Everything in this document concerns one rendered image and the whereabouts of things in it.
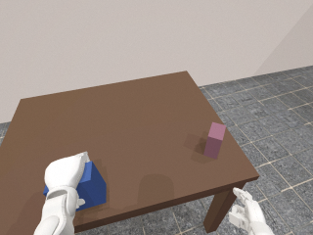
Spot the robot left forearm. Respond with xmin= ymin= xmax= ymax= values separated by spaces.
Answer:
xmin=33 ymin=186 xmax=77 ymax=235

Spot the table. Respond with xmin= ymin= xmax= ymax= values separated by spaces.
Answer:
xmin=0 ymin=70 xmax=260 ymax=235

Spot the robot right hand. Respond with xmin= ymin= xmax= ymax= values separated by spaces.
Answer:
xmin=229 ymin=187 xmax=266 ymax=232

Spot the robot right forearm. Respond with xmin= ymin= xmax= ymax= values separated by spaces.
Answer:
xmin=247 ymin=221 xmax=275 ymax=235

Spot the sponge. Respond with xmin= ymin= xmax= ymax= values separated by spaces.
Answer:
xmin=43 ymin=161 xmax=107 ymax=212

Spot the robot left hand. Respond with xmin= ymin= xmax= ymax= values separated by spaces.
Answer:
xmin=44 ymin=151 xmax=90 ymax=209

